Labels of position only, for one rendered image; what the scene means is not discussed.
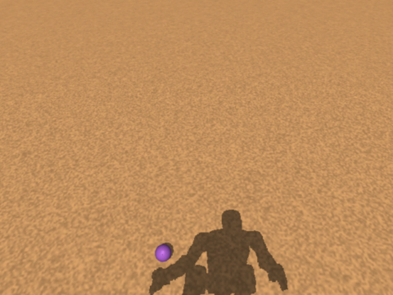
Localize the ball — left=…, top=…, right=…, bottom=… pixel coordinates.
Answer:
left=155, top=244, right=171, bottom=262

